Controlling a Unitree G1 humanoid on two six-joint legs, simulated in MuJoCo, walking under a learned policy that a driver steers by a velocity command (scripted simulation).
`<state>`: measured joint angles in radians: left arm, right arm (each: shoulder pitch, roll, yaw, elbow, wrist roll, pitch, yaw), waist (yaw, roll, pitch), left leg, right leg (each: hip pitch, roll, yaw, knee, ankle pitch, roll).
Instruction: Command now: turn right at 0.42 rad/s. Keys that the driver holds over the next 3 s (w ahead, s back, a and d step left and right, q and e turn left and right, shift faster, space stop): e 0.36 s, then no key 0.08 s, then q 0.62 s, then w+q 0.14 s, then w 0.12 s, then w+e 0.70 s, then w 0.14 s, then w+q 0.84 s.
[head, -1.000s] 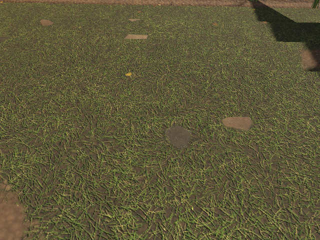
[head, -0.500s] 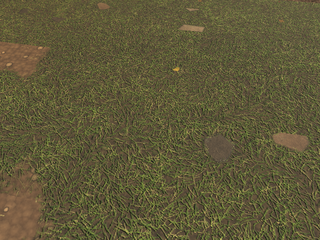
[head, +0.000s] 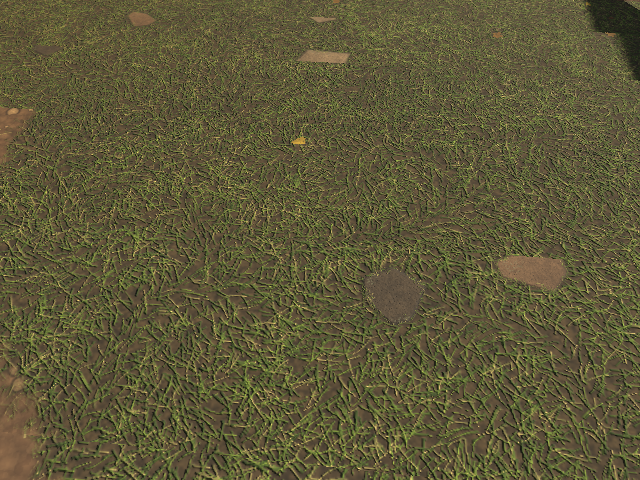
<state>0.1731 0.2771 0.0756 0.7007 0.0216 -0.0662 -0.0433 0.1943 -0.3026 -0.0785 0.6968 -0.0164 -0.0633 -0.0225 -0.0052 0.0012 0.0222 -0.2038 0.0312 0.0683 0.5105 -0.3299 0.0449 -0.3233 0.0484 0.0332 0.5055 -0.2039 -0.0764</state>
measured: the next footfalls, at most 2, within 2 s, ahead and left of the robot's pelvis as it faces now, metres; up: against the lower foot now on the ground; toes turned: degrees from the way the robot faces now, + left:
right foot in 0.34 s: +0.05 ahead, -0.13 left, +0.00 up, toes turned -15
left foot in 0.66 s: +0.18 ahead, +0.08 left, +0.00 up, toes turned -4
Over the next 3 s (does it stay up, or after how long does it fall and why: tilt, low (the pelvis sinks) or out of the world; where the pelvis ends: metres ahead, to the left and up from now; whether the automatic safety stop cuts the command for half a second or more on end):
stays up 1.07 -0.15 -0.19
